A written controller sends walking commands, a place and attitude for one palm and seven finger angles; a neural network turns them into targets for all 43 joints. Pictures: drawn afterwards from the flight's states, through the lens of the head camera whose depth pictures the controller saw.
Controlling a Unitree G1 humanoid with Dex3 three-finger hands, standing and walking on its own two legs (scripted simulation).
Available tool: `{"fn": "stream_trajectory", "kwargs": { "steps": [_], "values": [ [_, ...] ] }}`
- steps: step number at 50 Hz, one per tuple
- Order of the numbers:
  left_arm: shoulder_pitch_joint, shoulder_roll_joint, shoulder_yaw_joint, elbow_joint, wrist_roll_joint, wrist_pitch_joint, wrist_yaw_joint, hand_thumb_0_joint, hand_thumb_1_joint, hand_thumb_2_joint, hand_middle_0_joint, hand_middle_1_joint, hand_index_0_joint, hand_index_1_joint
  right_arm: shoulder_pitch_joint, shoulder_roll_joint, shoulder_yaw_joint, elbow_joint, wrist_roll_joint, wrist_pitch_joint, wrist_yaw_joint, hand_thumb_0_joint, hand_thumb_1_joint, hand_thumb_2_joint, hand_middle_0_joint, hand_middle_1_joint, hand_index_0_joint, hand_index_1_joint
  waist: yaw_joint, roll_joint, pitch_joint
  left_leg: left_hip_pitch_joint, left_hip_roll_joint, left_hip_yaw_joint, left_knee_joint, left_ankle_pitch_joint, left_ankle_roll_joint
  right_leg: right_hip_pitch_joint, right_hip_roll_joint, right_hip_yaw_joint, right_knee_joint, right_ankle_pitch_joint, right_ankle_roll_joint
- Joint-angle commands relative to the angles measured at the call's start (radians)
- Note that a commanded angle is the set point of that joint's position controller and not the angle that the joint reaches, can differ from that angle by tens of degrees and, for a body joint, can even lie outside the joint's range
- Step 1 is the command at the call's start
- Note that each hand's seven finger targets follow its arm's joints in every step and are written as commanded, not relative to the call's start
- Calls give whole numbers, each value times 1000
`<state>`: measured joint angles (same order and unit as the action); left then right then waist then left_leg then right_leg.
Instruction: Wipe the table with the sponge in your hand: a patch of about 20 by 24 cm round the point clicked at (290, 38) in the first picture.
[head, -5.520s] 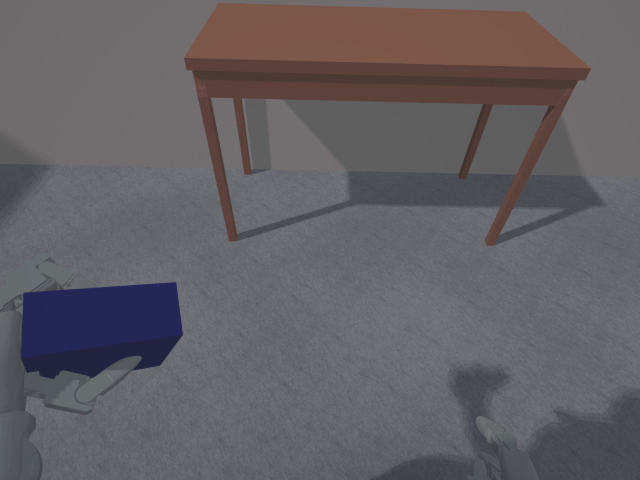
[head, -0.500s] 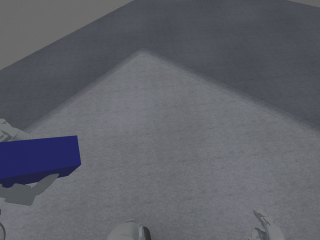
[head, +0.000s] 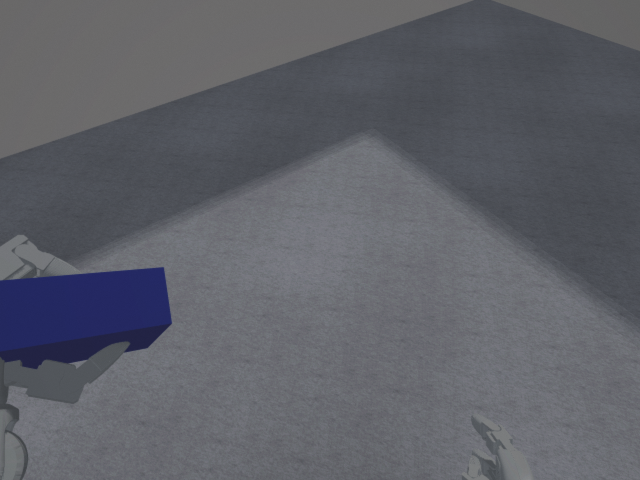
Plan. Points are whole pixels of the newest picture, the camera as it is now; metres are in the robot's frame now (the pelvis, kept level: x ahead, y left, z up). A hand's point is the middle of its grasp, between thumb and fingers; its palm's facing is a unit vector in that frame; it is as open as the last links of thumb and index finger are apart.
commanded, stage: walk to a spot facing it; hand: left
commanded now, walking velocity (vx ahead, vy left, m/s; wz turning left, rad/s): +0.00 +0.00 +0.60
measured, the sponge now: (110, 318) +0.22 +0.22 +0.16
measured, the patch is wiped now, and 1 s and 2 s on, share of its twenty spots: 0.00 0.00 0.00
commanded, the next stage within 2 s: none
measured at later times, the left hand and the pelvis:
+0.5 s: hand (47, 294) +0.22 +0.28 +0.18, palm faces +0.56 -0.70 -0.45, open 9.2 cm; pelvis +0.06 -0.01 +0.00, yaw +16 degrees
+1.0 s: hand (55, 423) +0.12 +0.21 +0.19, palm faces +0.76 -0.52 -0.40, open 9.2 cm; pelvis +0.06 -0.10 +0.02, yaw +34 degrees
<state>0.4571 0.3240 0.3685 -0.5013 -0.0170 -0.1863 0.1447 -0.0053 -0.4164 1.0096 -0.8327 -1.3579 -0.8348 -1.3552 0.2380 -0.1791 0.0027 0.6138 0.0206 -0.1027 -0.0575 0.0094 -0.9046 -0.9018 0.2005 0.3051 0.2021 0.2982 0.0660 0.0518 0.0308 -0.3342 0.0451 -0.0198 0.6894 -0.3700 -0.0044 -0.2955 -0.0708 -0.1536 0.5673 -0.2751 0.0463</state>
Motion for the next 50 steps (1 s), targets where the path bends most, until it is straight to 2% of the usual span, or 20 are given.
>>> {"fn": "stream_trajectory", "kwargs": {
  "steps": [1,3,7,13,16,17,18,19,20,21,25,28,32,36,37,38,39,42,44,50],
  "values": [
    [-264,259,88,-267,-5,-31,32,0,100,1300,-1200,-1600,-1200,-1600,-170,-115,-34,-138,-28,-55,-21,0,-900,-900,200,300,200,300,-43,-202,-86,-400,-5,-35,657,-159,-20,269,-493,499,-302,187,-201],
    [-159,261,100,-302,-4,-52,26,0,100,1300,-1200,-1600,-1200,-1600,-173,-124,-50,-134,-28,-42,-9,0,-900,-900,200,300,200,300,-49,-164,-22,-384,24,-9,693,-81,-49,206,-400,360,-257,366,-188],
    [-13,272,180,-315,-18,-67,39,0,100,1300,-1200,-1600,-1200,-1600,-181,-88,-39,-176,-23,9,-17,0,-900,-900,200,300,200,300,-54,-178,-81,-280,34,96,429,-53,-59,264,-313,51,-165,710,-146],
    [111,233,198,-266,-47,-48,59,0,100,1300,-1200,-1600,-1200,-1600,-128,-88,-58,-232,-18,34,-12,0,-900,-900,200,300,200,300,-30,-272,-145,-130,-12,251,8,-7,-50,303,-305,-25,-56,809,-130],
    [83,225,172,-288,-53,-42,61,0,100,1300,-1200,-1600,-1200,-1600,-89,-97,-73,-231,-13,45,-17,0,-900,-900,200,300,200,300,-102,-195,-241,157,-75,277,-250,217,-32,207,-257,-93,253,776,-47],
    [64,220,154,-331,-59,-56,58,0,100,1300,-1200,-1600,-1200,-1600,-89,-110,-76,-232,-13,42,-19,0,-900,-900,200,300,200,300,-118,-16,-268,352,53,112,-272,507,38,8,-173,-88,471,363,4],
    [66,224,151,-382,-62,-81,51,0,100,1300,-1200,-1600,-1200,-1600,-98,-147,-85,-241,-16,30,-14,0,-900,-900,200,300,200,300,-84,270,-285,466,360,-335,-251,1106,224,-247,-27,-19,682,-348,56],
    [29,268,165,-353,-24,-92,40,0,100,1300,-1200,-1600,-1200,-1600,-74,-140,-71,-218,-19,10,5,0,-900,-900,200,300,200,300,-87,224,-237,462,439,-497,-235,1254,303,-342,-13,91,778,-509,33],
    [11,263,156,-293,-19,-81,18,0,100,1300,-1200,-1600,-1200,-1600,-92,-153,-72,-201,-13,-3,19,0,-900,-900,200,300,200,300,-92,95,-184,408,416,-415,-250,1102,283,-387,-46,142,771,-423,28],
    [-18,285,167,-350,-16,-77,18,0,100,1300,-1200,-1600,-1200,-1600,-102,-167,-88,-194,-6,-1,14,0,-900,-900,200,300,200,300,-90,95,-197,361,376,-352,-253,965,267,-371,-60,149,752,-377,41],
    [38,276,173,-508,-36,-76,22,0,100,1300,-1200,-1600,-1200,-1600,-116,-141,-74,-184,-1,-30,29,0,-900,-900,200,300,200,300,-70,239,-185,150,198,-117,-321,578,158,-193,-28,91,549,-142,49],
    [108,236,168,-452,-61,-64,17,0,100,1300,-1200,-1600,-1200,-1600,-94,-132,-63,-176,-2,-54,33,0,-900,-900,200,300,200,300,-74,264,-174,62,186,-121,-367,419,138,-81,7,54,384,-122,54],
    [100,190,148,-273,-67,-29,8,0,100,1300,-1200,-1600,-1200,-1600,-66,-140,-62,-160,2,-57,20,0,-900,-900,200,300,200,300,-80,160,-144,61,210,-197,-355,359,148,-33,46,50,218,-179,60],
    [-4,162,104,-169,-55,-3,-5,0,100,1300,-1200,-1600,-1200,-1600,-96,-133,-51,-153,1,-48,9,0,-900,-900,200,300,200,300,-49,78,-120,-33,145,-192,-244,241,102,160,51,46,-124,-60,48],
    [-51,178,94,-164,-41,6,-5,0,100,1300,-1200,-1600,-1200,-1600,-94,-113,-45,-155,6,-43,11,0,-900,-900,200,300,200,300,-47,-72,-118,-100,69,-124,-108,55,53,213,-71,139,-283,27,4],
    [-79,248,116,-159,-32,24,6,0,100,1300,-1200,-1600,-1200,-1600,-113,-85,-39,-170,6,-37,8,0,-900,-900,200,300,200,300,-52,-368,-82,-279,-74,11,204,-172,-27,236,-336,453,-351,102,-102],
    [-135,263,121,-166,-52,31,16,0,100,1300,-1200,-1600,-1200,-1600,-135,-117,-45,-164,1,-50,-2,0,-900,-900,200,300,200,300,-45,-319,-79,-266,-82,-22,465,-216,-44,120,-435,504,-334,270,-152],
    [-143,220,68,-233,-32,8,9,0,100,1300,-1200,-1600,-1200,-1600,-174,-103,-34,-141,-17,-43,-5,0,-900,-900,200,300,200,300,-69,-195,-56,-273,-30,-5,676,-43,-78,79,-318,237,-267,329,-135],
    [-137,244,84,-263,-32,-12,14,0,100,1300,-1200,-1600,-1200,-1600,-223,-90,-21,-146,-12,-31,-25,0,-900,-900,200,300,200,300,-63,-168,-48,-249,-18,25,601,-42,-82,107,-286,116,-251,424,-130],
    [24,251,161,-240,-41,-27,43,0,100,1300,-1200,-1600,-1200,-1600,-169,-101,-47,-196,-28,-5,-47,0,-900,-900,200,300,200,300,-31,-199,-126,-121,-1,133,190,-83,-56,232,-299,68,-210,502,-156]
  ]
}}
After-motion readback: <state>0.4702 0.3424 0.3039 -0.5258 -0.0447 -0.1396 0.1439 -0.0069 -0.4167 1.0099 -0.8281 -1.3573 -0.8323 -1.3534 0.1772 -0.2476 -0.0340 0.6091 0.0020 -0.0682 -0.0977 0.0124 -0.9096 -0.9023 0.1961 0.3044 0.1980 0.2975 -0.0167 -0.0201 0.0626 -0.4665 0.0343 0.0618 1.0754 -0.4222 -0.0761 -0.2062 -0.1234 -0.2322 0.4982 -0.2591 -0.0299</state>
